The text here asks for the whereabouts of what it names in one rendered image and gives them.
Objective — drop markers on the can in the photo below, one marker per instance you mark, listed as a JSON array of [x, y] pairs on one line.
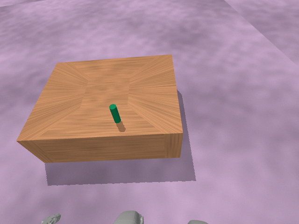
[[115, 113]]

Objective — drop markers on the left robot hand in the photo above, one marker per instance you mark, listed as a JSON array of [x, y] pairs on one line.
[[51, 219]]

